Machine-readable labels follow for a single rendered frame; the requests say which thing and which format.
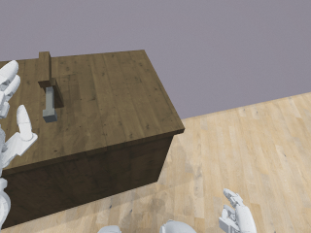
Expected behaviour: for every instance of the robot left forearm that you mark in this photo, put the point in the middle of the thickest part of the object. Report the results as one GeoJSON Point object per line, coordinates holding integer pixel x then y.
{"type": "Point", "coordinates": [5, 202]}

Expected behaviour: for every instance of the robot left hand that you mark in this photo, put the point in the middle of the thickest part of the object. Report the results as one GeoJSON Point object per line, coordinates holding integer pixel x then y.
{"type": "Point", "coordinates": [19, 143]}

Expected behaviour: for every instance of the counter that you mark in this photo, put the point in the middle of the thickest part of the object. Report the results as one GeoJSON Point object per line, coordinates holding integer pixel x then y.
{"type": "Point", "coordinates": [115, 125]}

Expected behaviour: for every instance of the tap lever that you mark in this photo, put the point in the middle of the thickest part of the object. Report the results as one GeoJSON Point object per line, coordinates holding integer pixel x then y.
{"type": "Point", "coordinates": [49, 114]}

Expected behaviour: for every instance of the robot right hand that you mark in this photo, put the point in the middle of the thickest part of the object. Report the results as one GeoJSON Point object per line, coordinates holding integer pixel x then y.
{"type": "Point", "coordinates": [238, 221]}

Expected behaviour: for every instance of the robot right thigh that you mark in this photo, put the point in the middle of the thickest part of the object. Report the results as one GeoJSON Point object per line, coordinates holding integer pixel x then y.
{"type": "Point", "coordinates": [175, 227]}

